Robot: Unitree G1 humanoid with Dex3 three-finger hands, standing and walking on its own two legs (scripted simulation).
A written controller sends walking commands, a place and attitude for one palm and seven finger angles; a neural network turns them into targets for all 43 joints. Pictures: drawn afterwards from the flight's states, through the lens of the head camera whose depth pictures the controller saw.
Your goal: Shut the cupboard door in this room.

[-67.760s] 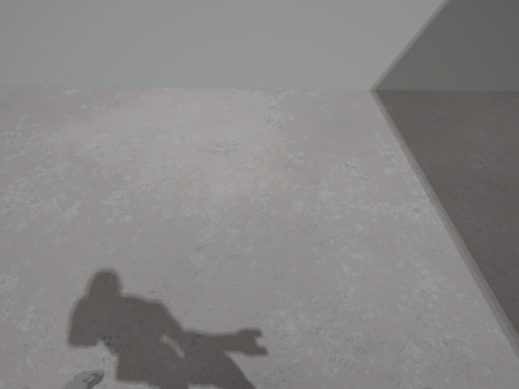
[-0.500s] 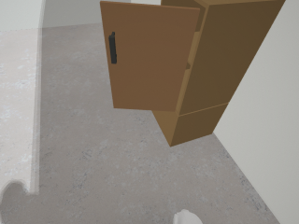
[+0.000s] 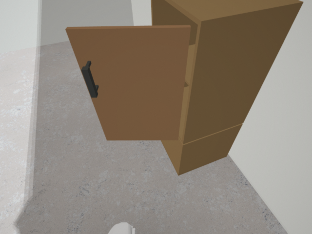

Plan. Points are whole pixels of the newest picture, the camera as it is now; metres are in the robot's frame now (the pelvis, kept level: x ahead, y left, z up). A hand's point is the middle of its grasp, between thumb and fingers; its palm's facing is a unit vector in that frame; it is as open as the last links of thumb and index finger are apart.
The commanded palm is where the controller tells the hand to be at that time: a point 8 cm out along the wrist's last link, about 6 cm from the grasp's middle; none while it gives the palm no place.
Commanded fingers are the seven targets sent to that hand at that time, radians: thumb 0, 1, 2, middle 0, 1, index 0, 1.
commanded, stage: take the last steps up to it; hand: left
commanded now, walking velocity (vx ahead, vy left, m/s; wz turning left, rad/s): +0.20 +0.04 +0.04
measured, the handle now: (91, 79) +0.60 +0.26 +0.07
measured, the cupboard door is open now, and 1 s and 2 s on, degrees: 68 68 68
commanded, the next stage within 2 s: come to a stop and stand still in 0.12 s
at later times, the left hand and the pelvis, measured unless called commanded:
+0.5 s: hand out of the picture +0.13 +0.21 -0.18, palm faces +0.05 -0.98 -0.21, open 7.4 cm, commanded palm none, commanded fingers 0.00 0.90 0.90 -0.20 -0.30 -0.20 -0.30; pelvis +0.12 +0.03 +0.00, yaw -1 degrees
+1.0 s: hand out of the picture +0.14 +0.22 -0.18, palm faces +0.09 -0.97 -0.21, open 7.4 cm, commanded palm none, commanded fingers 0.00 0.90 0.90 -0.20 -0.30 -0.20 -0.30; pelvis +0.09 +0.03 -0.01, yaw +0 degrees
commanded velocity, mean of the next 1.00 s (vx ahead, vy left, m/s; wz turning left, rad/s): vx -0.06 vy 0.02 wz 0.00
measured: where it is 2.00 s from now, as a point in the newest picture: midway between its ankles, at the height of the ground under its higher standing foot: outside the picture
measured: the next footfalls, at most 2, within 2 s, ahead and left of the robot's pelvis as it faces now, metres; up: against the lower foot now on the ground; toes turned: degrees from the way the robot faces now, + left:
left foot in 0.24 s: +0.17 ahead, +0.15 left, +0.00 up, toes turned +6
right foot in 0.58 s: +0.13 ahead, -0.08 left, +0.00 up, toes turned -3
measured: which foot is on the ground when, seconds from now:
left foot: up 0.00-0.22, down 0.24-0.58, up 0.60-0.98, down 1.00-1.00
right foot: down 0.00-0.24, up 0.26-0.56, down 0.58-1.00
